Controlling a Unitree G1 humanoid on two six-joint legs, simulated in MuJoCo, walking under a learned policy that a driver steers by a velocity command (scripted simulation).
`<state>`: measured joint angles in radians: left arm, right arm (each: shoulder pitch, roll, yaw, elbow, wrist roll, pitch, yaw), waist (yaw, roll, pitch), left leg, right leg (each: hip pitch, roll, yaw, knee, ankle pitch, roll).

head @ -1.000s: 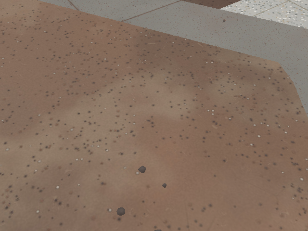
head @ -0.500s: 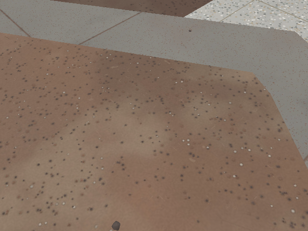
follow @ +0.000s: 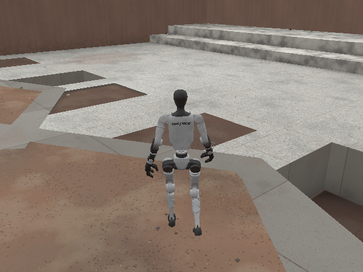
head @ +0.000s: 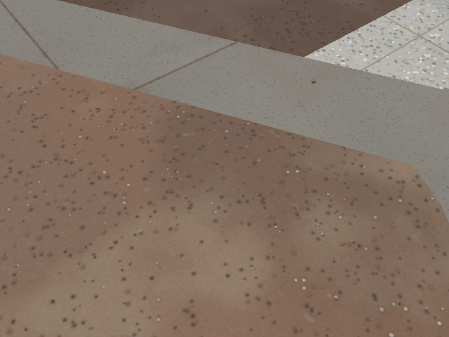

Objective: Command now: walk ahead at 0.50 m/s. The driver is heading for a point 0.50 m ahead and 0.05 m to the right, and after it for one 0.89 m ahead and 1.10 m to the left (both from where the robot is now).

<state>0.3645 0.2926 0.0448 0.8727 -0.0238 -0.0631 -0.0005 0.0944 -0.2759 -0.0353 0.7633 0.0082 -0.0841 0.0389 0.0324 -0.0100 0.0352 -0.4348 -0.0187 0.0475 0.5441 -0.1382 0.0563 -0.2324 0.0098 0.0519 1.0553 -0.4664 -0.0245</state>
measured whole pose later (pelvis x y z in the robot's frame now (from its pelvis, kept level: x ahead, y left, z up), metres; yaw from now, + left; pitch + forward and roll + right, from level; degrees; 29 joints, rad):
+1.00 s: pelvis +0.43 -0.03 +0.00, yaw +14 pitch +2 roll -2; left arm 0.09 0.30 0.07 0.87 0.01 0.00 0.03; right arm 0.13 -0.29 -0.08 0.70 -0.01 0.02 0.02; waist 0.00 -0.01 0.08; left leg -0.42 -0.01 0.03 0.58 -0.19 0.05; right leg -0.30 -0.04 -0.12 0.88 -0.51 0.03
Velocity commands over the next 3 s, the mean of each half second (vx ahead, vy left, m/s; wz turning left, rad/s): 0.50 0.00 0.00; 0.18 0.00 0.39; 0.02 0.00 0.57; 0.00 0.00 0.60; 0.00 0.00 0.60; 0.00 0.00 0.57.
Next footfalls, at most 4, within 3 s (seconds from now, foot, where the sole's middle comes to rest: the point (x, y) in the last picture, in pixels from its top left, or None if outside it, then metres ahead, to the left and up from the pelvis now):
0.44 right None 0.41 -0.15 -0.76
0.94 left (209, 316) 0.51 0.08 -0.76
1.38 right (285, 298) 0.58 -0.14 -0.76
1.80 left None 0.42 0.07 -0.76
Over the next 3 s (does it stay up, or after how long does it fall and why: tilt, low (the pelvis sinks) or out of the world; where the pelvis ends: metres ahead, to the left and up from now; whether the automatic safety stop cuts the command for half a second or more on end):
stays up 0.43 -0.01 0.02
